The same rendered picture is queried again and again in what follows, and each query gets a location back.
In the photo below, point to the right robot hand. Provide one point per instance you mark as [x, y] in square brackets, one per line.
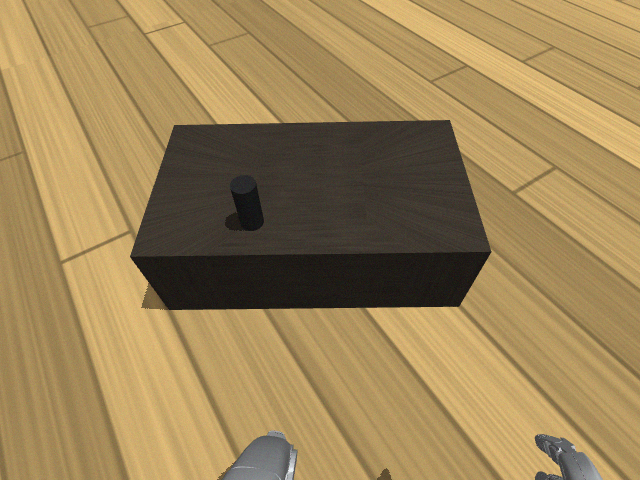
[574, 465]

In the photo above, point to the can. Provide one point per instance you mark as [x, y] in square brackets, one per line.
[247, 202]

